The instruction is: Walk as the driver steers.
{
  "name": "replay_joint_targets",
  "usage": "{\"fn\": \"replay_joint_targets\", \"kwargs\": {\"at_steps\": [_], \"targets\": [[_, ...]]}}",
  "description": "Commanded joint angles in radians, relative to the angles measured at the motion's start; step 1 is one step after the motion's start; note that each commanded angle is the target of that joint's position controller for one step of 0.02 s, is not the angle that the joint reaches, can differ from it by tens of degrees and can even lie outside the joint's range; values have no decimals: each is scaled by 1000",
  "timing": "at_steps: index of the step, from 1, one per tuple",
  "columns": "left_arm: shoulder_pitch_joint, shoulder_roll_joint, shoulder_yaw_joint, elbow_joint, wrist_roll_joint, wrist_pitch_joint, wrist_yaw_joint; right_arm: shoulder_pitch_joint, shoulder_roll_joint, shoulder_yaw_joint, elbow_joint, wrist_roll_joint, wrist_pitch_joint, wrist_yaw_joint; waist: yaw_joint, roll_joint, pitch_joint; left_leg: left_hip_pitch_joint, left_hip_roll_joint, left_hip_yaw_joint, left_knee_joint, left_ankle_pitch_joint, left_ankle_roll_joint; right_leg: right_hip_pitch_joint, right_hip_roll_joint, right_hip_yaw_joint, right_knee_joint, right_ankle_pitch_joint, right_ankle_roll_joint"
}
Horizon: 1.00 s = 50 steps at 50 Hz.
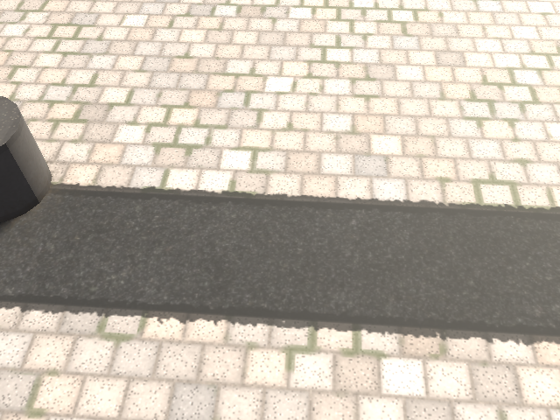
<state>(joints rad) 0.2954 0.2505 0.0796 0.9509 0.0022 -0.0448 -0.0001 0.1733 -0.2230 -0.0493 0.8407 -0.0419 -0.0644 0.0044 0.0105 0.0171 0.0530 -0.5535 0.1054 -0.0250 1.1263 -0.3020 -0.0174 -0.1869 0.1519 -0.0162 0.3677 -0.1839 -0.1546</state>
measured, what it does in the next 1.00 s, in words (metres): walks ahead: left foot, then right foot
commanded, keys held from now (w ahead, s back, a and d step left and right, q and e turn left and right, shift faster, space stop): w+e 0.10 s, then w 0.44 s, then w+q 0.46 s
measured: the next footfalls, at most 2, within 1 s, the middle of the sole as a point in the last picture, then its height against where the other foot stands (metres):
left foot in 0.34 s outside the picture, level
right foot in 0.84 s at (349, 368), level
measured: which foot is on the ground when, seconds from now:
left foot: up 0.00-0.32, down 0.34-0.86, up 0.88-1.00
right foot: down 0.00-0.36, up 0.38-0.82, down 0.84-1.00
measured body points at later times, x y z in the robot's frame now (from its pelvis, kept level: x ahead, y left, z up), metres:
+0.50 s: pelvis +0.28 +0.05 +0.00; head +0.31 +0.06 +0.45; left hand +0.37 +0.30 -0.14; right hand +0.34 -0.23 -0.12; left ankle +0.33 +0.12 -0.74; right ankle +0.19 -0.06 -0.65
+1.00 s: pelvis +0.52 -0.03 +0.00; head +0.55 -0.05 +0.45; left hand +0.65 +0.23 -0.10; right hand +0.56 -0.30 -0.14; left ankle +0.46 +0.10 -0.66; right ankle +0.55 -0.12 -0.74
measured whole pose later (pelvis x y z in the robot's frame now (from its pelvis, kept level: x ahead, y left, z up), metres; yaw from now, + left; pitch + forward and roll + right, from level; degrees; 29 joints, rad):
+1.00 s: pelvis +0.52 -0.03 +0.00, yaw +2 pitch +1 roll +0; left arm 0.19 0.22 0.03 0.80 0.03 -0.08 0.01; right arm 0.34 -0.28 -0.07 0.87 -0.02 -0.03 0.02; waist -0.03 0.04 0.02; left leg -0.42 0.01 -0.01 1.09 -0.34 0.07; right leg -0.26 0.00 -0.10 0.42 -0.18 -0.05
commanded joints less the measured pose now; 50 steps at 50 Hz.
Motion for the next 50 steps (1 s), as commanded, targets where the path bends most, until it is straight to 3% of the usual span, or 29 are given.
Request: {"fn": "replay_joint_targets", "kwargs": {"at_steps": [1,6,11,12,14,15,16,17,18,19,20,21,22,23,26,30,33,37,39,41,42,43,44,45,46,47,48,50], "targets": [[37,138,25,-57,-5,-27,2,33,-69,-13,-55,-8,26,7,-24,-30,-26,-68,6,30,-96,86,-36,22,-262,262,-161,396,-132],[144,140,24,-56,-2,-18,2,-155,-80,-6,-131,1,30,14,50,-72,-19,-152,-20,33,-309,249,-39,134,-245,286,-141,410,-75],[216,125,10,-42,12,-22,15,-278,-75,12,-181,9,13,25,99,-87,-1,-127,-59,58,-489,293,7,255,-277,292,-111,502,-60],[213,132,10,-41,15,-24,19,-278,-81,12,-188,11,8,26,92,-93,2,-98,-66,56,-522,280,24,270,-292,298,-100,531,-54],[166,156,12,-50,17,-31,24,-189,-109,3,-169,13,-1,21,34,-103,-13,57,-97,57,-590,219,64,255,-303,283,-44,671,-21],[149,170,14,-52,19,-35,23,-100,-132,-7,-142,15,-6,12,-4,-108,-52,174,-130,68,-605,174,83,250,-295,272,39,801,-6],[131,176,14,-51,19,-37,17,43,-151,-18,-97,17,-14,1,-74,-78,-121,340,-144,78,-668,198,106,229,-256,234,203,834,11],[130,148,5,-67,14,-42,10,194,-194,-31,-69,0,-24,-14,-135,-31,-225,579,-16,-49,-671,155,146,85,-213,210,428,616,24],[256,53,-13,-83,-24,-42,5,287,-307,-59,-64,-24,-21,-18,-100,188,-370,854,270,-495,-703,98,277,-206,-54,115,799,39,72],[273,111,-5,-67,0,-39,7,248,-266,-57,-48,6,-3,-3,-71,189,-355,805,317,-747,-841,23,321,-347,-24,133,921,-323,66],[191,124,-2,-74,19,-31,6,137,-189,-39,-68,21,2,2,-34,74,-162,638,281,-605,-862,-93,305,-403,-92,144,952,-241,64],[109,112,-8,-90,27,-31,-3,74,-125,-23,-75,22,-2,7,-32,-4,-74,513,226,-466,-893,-64,278,-400,-131,138,894,-176,65],[78,96,-10,-102,26,-27,-10,61,-105,-15,-65,17,-7,6,-15,12,-30,442,175,-363,-920,16,247,-382,-159,125,838,-151,67],[78,89,-12,-106,36,-17,-17,71,-95,-10,-47,20,-13,3,4,45,-17,391,137,-289,-940,96,226,-348,-179,116,793,-138,76],[82,64,-21,-103,42,1,-29,134,-111,-13,-6,31,-37,9,21,65,-36,383,106,-189,-967,279,232,-342,-196,73,741,-97,98],[-109,46,-36,-172,44,1,-36,209,-117,-14,32,40,-35,10,-10,52,10,406,68,-135,-1012,325,243,-449,-244,14,551,34,145],[-222,22,-52,-208,35,-4,-39,256,-135,-20,50,41,-30,7,-39,56,15,406,40,-110,-989,385,225,-399,-221,-12,362,125,171],[-310,37,-55,-240,24,-13,-29,304,-155,-26,63,33,-21,2,-65,64,-3,468,59,-147,-909,485,216,-336,-184,-16,238,131,174],[-300,59,-49,-248,21,-22,-22,288,-172,-32,56,28,-16,-3,-47,74,-14,489,78,-187,-856,508,203,-276,-173,0,191,68,158],[-167,88,-35,-213,24,-38,-10,251,-187,-39,44,30,-13,-5,22,58,-62,466,58,-196,-720,548,175,-84,-145,-3,86,31,132],[-39,133,-18,-177,40,-54,3,251,-162,-34,38,37,-15,-1,70,-5,-146,394,-4,-151,-536,503,154,116,-199,49,47,32,101],[130,219,1,-173,65,-61,19,237,-101,-19,-10,44,-19,-1,131,-134,-303,242,-78,-80,-247,211,132,344,-459,300,22,-108,51],[110,293,23,-169,58,-40,18,337,-44,-12,-39,70,-11,-4,65,-344,-348,-49,-196,9,-28,-260,112,464,-632,667,-98,-208,-46],[44,184,4,-188,43,-28,13,308,-132,-29,-1,39,11,-11,48,-153,-227,-110,-117,-39,65,-207,121,346,-585,629,-113,-311,-41],[-26,108,-17,-199,34,-31,9,254,-125,-33,-4,33,14,0,28,-82,-114,-105,-83,-52,56,-111,117,227,-528,476,-133,-262,-17],[-58,79,-24,-196,34,-36,6,230,-101,-30,-9,32,18,9,8,-80,-67,-76,-56,-45,30,-54,106,146,-484,354,-163,-133,2],[-58,66,-28,-189,30,-42,9,216,-98,-33,-10,20,29,17,-3,-107,-45,-57,-38,-36,10,-31,95,102,-450,265,-180,-49,19],[-39,66,-26,-171,22,-59,11,210,-84,-32,-17,9,50,31,-21,-126,-43,-40,-32,-21,15,15,75,71,-419,160,-197,87,27]]}}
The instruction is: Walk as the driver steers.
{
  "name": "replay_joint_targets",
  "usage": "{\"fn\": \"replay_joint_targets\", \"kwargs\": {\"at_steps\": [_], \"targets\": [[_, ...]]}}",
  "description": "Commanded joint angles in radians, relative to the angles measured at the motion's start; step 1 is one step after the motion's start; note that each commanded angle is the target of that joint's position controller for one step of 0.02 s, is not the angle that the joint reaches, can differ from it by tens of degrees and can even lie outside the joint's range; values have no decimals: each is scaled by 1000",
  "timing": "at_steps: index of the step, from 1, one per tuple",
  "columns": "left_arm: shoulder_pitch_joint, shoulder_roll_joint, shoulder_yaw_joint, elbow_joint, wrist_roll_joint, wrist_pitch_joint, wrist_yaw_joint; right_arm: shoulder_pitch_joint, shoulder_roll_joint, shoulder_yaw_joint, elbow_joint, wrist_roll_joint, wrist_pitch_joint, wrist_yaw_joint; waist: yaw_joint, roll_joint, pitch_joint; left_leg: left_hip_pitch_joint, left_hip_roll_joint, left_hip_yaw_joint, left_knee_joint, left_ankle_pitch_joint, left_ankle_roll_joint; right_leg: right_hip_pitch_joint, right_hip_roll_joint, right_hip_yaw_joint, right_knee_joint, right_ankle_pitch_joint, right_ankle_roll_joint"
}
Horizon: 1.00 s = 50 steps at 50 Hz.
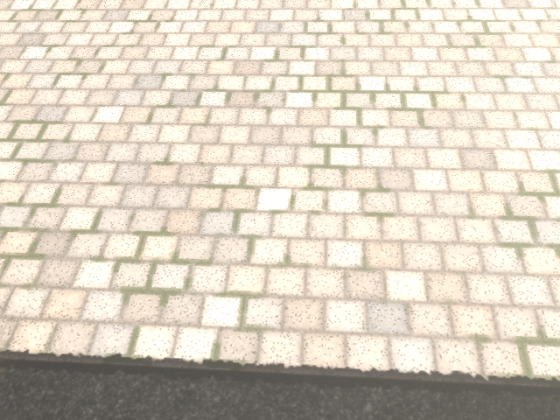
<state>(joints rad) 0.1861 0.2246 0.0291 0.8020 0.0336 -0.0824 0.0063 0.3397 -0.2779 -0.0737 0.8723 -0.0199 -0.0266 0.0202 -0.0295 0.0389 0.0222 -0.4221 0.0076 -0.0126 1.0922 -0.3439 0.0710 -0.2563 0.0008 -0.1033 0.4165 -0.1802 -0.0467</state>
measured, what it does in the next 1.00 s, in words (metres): walks ahead, turning left: left foot, then right foot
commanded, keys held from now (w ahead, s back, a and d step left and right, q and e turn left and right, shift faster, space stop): w+q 0.50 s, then w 0.50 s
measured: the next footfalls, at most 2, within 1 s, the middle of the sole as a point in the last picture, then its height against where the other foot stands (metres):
left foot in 0.38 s outside the picture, level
right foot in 0.94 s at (254, 347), level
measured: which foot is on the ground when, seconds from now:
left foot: up 0.00-0.36, down 0.38-0.94, up 0.96-1.00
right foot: down 0.00-0.40, up 0.42-0.92, down 0.94-1.00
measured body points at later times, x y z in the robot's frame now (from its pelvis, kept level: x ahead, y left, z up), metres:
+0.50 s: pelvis +0.24 +0.07 -0.02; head +0.27 +0.09 +0.43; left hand +0.22 +0.34 -0.15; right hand +0.46 -0.14 -0.13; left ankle +0.28 +0.13 -0.74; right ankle +0.17 -0.10 -0.64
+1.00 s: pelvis +0.52 +0.13 -0.02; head +0.55 +0.14 +0.43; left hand +0.59 +0.43 -0.12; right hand +0.61 -0.12 -0.16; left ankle +0.30 +0.14 -0.68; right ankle +0.64 +0.10 -0.74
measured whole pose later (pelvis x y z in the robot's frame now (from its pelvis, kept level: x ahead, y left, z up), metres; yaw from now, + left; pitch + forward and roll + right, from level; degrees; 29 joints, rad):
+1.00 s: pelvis +0.52 +0.13 -0.02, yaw +25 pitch +1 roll +0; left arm 0.10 0.25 0.03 0.75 0.04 -0.06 -0.01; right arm 0.43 -0.26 -0.04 0.92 -0.01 -0.06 -0.01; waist -0.05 0.01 0.05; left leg -0.08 -0.11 -0.08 0.86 -0.47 0.09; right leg -0.44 0.02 -0.08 0.57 -0.15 -0.08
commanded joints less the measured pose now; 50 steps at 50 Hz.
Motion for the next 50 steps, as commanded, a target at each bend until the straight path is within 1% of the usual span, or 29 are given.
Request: {"fn": "replay_joint_targets", "kwargs": {"at_steps": [1,3,8,10,13,14,16,17,18,19,20,21,22,23,24,25,26,27,29,32,35,41,43,44,46,47,48,49,50], "targets": [[85,97,27,-14,-14,-30,4,20,-26,-8,-60,-12,19,20,14,-138,-14,-191,69,-31,51,82,-20,150,-268,212,-252,141,-86],[110,108,34,1,-19,-37,3,-39,-23,-7,-84,-15,26,28,15,-123,-5,-251,80,-25,40,137,-32,170,-270,150,-266,203,-96],[155,113,38,32,-12,-32,1,-204,-9,7,-146,-13,27,47,39,-117,41,-289,83,15,-169,291,-46,190,-245,5,-273,273,-96],[171,129,42,41,-13,-30,3,-274,-2,17,-173,-15,24,55,56,-120,56,-249,77,53,-285,332,-33,198,-250,-38,-272,287,-89],[215,155,50,63,-12,-19,9,-345,-10,21,-207,-19,22,62,75,-115,74,-215,60,107,-395,279,5,272,-276,-81,-242,363,-78],[226,162,52,70,-12,-13,11,-354,-15,20,-215,-21,22,61,76,-116,74,-200,47,123,-420,242,21,302,-282,-97,-214,425,-72],[228,189,57,78,-10,1,16,-327,-28,13,-215,-25,23,53,55,-135,41,-115,-11,165,-454,139,60,349,-285,-135,-93,717,-59],[228,207,61,81,-10,11,18,-270,-41,5,-203,-26,21,47,27,-145,0,-41,-50,178,-467,83,84,364,-286,-149,20,857,-55],[225,220,64,80,-11,22,18,-162,-60,-8,-173,-27,13,38,-19,-137,-66,82,-92,178,-507,63,110,346,-281,-158,192,888,-51],[212,217,62,66,-12,28,16,7,-97,-29,-118,-36,3,23,-97,-82,-164,323,-94,127,-582,98,146,217,-258,-176,441,726,-20],[235,125,39,5,-25,23,5,82,-218,-63,-110,-42,3,7,-95,100,-275,640,180,-274,-620,-46,241,-152,-170,-175,784,157,31],[176,133,44,-56,-15,12,-7,59,-284,-75,-139,-7,12,3,-71,156,-334,735,352,-758,-786,58,341,-415,10,6,1012,-379,73],[61,159,47,-82,-10,7,-11,55,-260,-71,-125,5,20,-4,-92,23,-219,678,321,-618,-807,149,317,-518,-48,120,1021,-285,63],[59,135,36,-82,-20,-4,-13,12,-205,-56,-114,10,18,-12,-51,-5,-102,541,295,-480,-807,252,288,-507,-90,117,947,-192,55],[85,130,36,-63,-17,-6,-11,-33,-156,-42,-116,11,11,-16,0,-43,-40,418,231,-381,-818,357,238,-439,-122,121,844,-156,52],[105,131,37,-59,2,8,-10,-70,-129,-32,-119,18,5,-19,37,-33,-21,333,182,-319,-830,426,215,-374,-134,126,789,-150,61],[144,126,35,-42,14,28,-14,-96,-105,-22,-128,18,-4,-18,62,-25,-39,294,155,-266,-845,464,204,-317,-140,126,759,-140,68],[155,120,34,-39,18,43,-19,-85,-100,-18,-126,19,-17,-14,67,-17,-53,276,143,-247,-852,520,206,-295,-133,113,743,-133,74],[130,104,32,-45,14,58,-26,-43,-113,-20,-105,19,-33,-9,64,-15,-43,261,123,-210,-883,535,198,-311,-130,97,677,-73,82],[12,101,30,-76,13,61,-31,30,-112,-16,-77,19,-40,-8,22,2,6,301,114,-197,-921,520,162,-397,-135,89,545,51,86],[-78,100,27,-99,8,58,-36,85,-109,-12,-57,21,-44,-11,-13,17,18,383,118,-189,-919,538,131,-444,-122,88,420,146,78],[-239,92,15,-155,-2,43,-45,165,-112,-2,-18,5,-48,-27,-61,21,62,514,155,-187,-887,629,131,-448,-67,57,227,166,34],[-230,99,16,-161,-4,36,-46,157,-124,-2,-8,1,-48,-35,-40,29,70,533,177,-186,-861,715,123,-389,-44,54,175,116,4],[-185,106,19,-149,-6,33,-42,133,-131,-2,-8,-1,-50,-37,-11,33,59,523,176,-171,-825,820,108,-308,-22,48,144,80,-15],[6,140,37,-87,-10,24,-21,105,-155,-5,-2,-6,-51,-37,73,30,-42,511,146,-137,-613,1070,79,-55,50,20,94,16,-54],[164,165,48,-43,1,14,-7,94,-149,-1,-3,-1,-52,-34,148,0,-132,410,108,-104,-411,969,63,172,5,61,51,57,-85],[307,258,70,-28,27,9,8,128,-79,18,-40,21,-58,-29,173,-133,-274,175,22,-56,-88,601,34,446,-249,376,35,-61,-158],[307,306,84,-10,21,17,-4,228,-43,20,-29,34,-54,-26,112,-310,-330,-88,-155,-40,184,-183,10,561,-437,805,-89,-13,-275],[216,223,67,-17,-15,25,-14,142,-107,9,-27,-1,-47,-31,86,-131,-190,-161,-79,-118,229,-116,27,432,-380,759,-125,-107,-242]]}}
Velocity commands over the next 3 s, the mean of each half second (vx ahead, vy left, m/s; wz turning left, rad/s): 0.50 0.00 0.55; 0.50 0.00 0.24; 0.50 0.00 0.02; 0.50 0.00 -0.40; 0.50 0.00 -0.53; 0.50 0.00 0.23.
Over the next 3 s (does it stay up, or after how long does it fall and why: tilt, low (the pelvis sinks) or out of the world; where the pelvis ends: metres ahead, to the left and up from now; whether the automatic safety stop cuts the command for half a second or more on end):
stays up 1.54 0.39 0.00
